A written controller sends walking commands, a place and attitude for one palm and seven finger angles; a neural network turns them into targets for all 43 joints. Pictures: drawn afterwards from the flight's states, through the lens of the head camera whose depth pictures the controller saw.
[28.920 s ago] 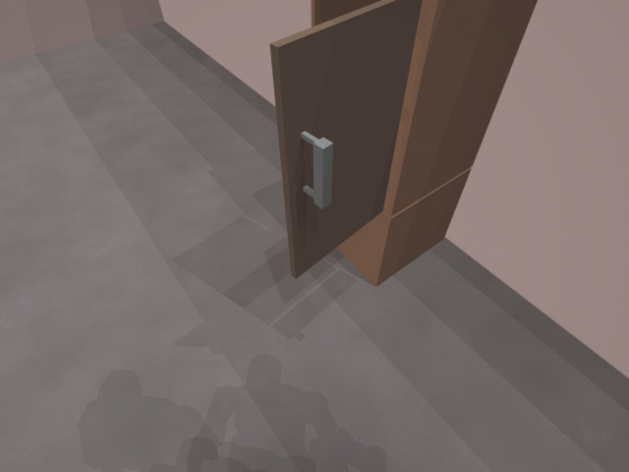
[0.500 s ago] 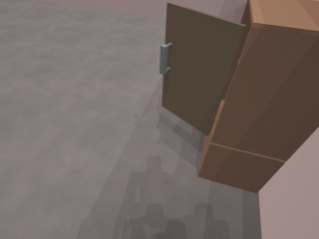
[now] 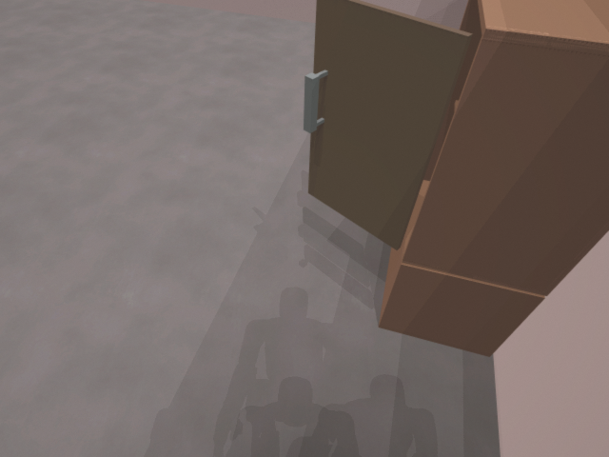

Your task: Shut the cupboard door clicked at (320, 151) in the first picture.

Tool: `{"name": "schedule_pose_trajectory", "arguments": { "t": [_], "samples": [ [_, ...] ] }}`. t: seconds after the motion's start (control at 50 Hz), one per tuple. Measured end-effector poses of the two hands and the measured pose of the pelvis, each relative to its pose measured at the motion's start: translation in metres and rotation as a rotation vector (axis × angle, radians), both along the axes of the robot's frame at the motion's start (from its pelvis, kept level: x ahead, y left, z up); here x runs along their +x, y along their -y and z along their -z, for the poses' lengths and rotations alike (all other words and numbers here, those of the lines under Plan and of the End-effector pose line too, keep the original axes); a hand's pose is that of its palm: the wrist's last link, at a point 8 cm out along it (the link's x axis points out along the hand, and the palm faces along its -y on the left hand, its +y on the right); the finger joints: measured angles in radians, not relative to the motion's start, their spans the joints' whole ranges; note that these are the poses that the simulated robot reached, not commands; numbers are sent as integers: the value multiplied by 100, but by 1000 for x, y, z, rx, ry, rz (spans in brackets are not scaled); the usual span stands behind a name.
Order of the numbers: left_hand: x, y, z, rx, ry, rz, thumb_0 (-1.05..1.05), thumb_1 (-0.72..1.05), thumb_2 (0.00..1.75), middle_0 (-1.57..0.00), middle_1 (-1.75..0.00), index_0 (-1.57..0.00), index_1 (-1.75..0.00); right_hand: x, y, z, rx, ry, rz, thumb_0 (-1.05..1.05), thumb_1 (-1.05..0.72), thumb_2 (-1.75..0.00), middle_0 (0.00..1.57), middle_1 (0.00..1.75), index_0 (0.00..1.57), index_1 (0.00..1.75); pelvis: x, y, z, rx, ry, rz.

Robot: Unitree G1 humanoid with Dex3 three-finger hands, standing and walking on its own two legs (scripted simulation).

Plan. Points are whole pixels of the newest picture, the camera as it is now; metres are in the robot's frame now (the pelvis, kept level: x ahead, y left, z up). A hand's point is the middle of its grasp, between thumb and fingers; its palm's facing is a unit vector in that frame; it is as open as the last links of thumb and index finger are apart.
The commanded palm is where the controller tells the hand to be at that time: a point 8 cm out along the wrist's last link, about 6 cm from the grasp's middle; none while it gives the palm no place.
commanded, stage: look to check the result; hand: left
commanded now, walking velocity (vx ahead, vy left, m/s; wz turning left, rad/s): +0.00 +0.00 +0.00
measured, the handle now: (316, 101) +0.93 +0.01 +0.01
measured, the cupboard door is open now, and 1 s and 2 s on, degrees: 63 63 63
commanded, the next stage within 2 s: walk to a spot facing it in 0.20 s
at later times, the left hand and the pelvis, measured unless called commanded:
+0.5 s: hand out of the picture +0.03 +0.19 -0.18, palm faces +0.04 -0.97 -0.23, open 7.4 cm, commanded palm none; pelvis +0.00 -0.01 +0.00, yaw +3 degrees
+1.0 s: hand out of the picture +0.05 +0.22 -0.16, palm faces +0.28 -0.92 -0.28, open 7.4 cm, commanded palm none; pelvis -0.01 -0.02 +0.00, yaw +18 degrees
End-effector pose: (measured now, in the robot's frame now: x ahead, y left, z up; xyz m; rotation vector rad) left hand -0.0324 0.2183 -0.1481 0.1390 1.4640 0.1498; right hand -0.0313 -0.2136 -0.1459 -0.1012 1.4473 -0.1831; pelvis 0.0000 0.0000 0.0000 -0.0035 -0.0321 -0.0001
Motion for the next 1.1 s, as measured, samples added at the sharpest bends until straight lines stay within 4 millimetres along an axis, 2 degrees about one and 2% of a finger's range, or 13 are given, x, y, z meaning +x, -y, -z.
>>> {"name": "schedule_pose_trajectory", "arguments": {
  "t": [0.18, 0.42, 0.58, 0.7, 0.82, 0.92, 1.0, 1.06, 1.1],
  "samples": [
    [12, -8, -2, 19, 23, 16, 0, 91, 90, -20, -30, -20, -30, 14, 16, -3, -31, 30, -10, 1, -91, -89, 20, 30, 20, 30, 0, 2, 0, -1, 0, 3],
    [46, -18, -4, 44, 93, 30, 0, 91, 90, -20, -30, -20, -30, 46, 37, -8, -74, 84, -46, 1, -91, -89, 20, 30, 20, 30, 4, 5, 0, -2, -5, -14],
    [52, -21, 5, 43, 141, -44, 0, 91, 90, -20, -30, -20, -30, 65, 27, 0, -50, 69, -114, 1, -91, -89, 20, 30, 20, 30, 3, 3, 10, -16, -19, -87],
    [48, -37, 20, 40, 148, -96, 0, 91, 90, -20, -30, -20, -30, 86, 13, 2, -62, 103, -165, 1, -91, -89, 20, 30, 20, 30, 2, -8, 20, -20, -19, -130],
    [54, -50, 2, 72, 184, -131, 0, 91, 90, -20, -30, -20, -30, 95, 10, -10, -70, 107, -234, 1, -91, -89, 20, 30, 20, 30, -5, -7, 7, -37, -52, -192],
    [60, -53, -15, 107, 255, -166, 0, 91, 90, -20, -30, -20, -30, 102, 24, -15, -83, 82, -292, 1, -91, -89, 20, 30, 20, 30, -8, 2, 1, -53, -73, -255],
    [59, -47, -23, 138, 289, -200, 0, 91, 90, -20, -30, -20, -30, 114, 42, -14, -91, 76, -336, 1, -91, -89, 20, 30, 21, 30, -9, 16, 1, -56, -82, -315],
    [48, -37, -26, 166, 302, -236, 0, 91, 90, -20, -30, -20, -30, 129, 57, -8, -86, 81, -365, 1, -91, -89, 20, 30, 20, 30, -8, 30, 5, -40, -88, -355],
    [34, -30, -24, 194, 289, -255, 0, 91, 90, -20, -30, -20, -30, 142, 65, -2, -80, 95, -376, 1, -91, -89, 20, 30, 20, 30, -7, 40, 10, -12, -92, -364]
  ]
}}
